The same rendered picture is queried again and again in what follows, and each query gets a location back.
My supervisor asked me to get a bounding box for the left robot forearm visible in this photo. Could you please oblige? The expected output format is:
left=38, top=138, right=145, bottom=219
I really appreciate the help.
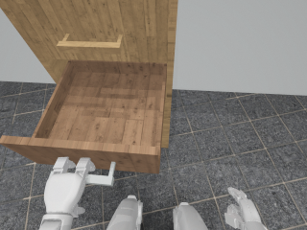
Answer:
left=38, top=212, right=73, bottom=230

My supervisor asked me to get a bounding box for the cabinet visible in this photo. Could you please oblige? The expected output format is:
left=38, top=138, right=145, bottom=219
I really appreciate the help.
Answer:
left=0, top=0, right=178, bottom=149

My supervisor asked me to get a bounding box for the robot right thigh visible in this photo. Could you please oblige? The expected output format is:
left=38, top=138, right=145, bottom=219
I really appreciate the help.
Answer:
left=173, top=205, right=208, bottom=230

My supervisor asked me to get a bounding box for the robot thigh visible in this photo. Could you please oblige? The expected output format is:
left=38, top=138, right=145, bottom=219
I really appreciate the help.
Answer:
left=173, top=205, right=208, bottom=230
left=106, top=198, right=143, bottom=230

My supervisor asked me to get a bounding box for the right robot forearm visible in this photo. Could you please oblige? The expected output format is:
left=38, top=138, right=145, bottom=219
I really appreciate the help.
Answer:
left=244, top=220, right=268, bottom=230

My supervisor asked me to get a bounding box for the handle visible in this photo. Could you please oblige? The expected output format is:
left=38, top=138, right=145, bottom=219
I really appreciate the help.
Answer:
left=49, top=161, right=116, bottom=187
left=57, top=40, right=123, bottom=55

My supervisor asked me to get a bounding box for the robot left thigh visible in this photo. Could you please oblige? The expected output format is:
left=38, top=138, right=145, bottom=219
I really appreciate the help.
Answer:
left=106, top=198, right=143, bottom=230

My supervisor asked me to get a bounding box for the right robot hand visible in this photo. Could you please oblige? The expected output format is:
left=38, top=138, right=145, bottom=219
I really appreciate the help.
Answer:
left=224, top=187, right=262, bottom=230

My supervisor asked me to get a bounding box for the drawer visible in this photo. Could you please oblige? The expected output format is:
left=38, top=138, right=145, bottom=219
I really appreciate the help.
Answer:
left=0, top=59, right=167, bottom=174

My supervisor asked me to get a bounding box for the left robot hand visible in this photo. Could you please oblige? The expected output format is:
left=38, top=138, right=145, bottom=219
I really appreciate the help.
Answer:
left=44, top=156, right=96, bottom=218

